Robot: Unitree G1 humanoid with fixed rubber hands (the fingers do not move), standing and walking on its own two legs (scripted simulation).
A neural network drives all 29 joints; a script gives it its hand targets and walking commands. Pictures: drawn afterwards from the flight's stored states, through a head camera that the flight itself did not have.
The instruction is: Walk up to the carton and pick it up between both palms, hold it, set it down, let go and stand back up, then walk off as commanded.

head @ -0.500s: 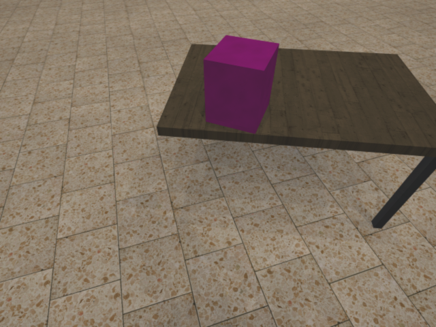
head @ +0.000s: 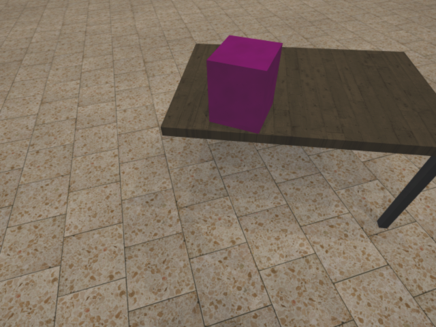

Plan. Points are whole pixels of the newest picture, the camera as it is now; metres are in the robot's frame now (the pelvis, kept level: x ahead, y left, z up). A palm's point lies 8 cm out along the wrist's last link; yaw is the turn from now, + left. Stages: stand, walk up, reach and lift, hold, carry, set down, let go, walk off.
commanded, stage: stand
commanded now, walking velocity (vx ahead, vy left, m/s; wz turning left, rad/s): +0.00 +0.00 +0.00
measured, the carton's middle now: (244, 84) +0.94 -0.05 -0.05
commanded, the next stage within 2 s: walk up in 0.58 s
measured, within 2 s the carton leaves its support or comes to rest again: neither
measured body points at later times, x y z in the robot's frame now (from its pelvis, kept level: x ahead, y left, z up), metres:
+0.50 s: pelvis +0.01 -0.01 +0.00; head +0.02 -0.01 +0.45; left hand +0.09 +0.29 -0.13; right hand +0.09 -0.30 -0.13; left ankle +0.01 +0.12 -0.75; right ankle +0.00 -0.12 -0.75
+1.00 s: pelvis +0.04 -0.04 -0.02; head +0.05 -0.04 +0.43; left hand +0.13 +0.29 -0.13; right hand +0.08 -0.36 -0.13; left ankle +0.01 +0.12 -0.75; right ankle +0.05 -0.15 -0.74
